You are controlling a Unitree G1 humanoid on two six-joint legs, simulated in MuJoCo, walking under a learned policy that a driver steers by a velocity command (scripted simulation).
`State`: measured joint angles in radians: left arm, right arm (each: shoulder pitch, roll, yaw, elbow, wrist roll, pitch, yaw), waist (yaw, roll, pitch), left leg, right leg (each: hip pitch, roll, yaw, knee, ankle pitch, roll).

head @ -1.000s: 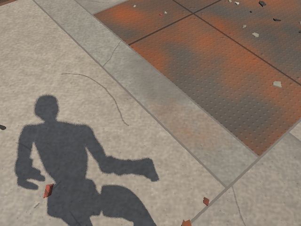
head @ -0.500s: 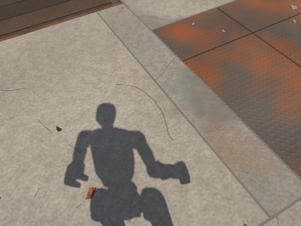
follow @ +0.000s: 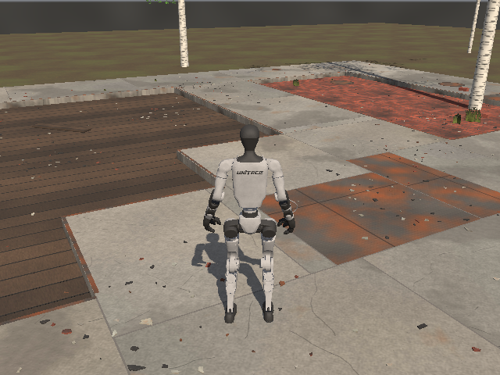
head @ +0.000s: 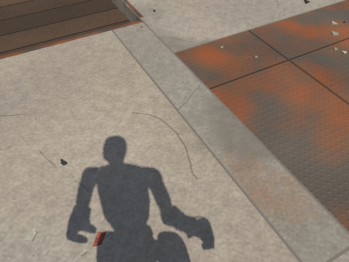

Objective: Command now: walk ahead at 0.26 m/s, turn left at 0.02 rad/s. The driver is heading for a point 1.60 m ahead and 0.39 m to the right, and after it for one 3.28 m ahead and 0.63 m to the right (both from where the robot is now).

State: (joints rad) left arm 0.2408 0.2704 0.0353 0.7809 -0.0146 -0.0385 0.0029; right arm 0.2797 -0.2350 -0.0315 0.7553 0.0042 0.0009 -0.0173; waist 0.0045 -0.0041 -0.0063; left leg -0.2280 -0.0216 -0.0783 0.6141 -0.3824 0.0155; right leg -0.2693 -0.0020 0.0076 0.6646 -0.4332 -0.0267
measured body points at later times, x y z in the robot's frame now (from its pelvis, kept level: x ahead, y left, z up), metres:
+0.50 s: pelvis +0.20 +0.03 -0.01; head +0.24 +0.04 +0.44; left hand +0.16 +0.31 -0.14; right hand +0.46 -0.19 -0.07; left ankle +0.31 +0.13 -0.73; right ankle +0.00 -0.11 -0.71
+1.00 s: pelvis +0.47 +0.01 +0.00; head +0.50 -0.01 +0.44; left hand +0.72 +0.19 -0.09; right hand +0.43 -0.28 -0.14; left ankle +0.32 +0.14 -0.73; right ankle +0.60 -0.13 -0.71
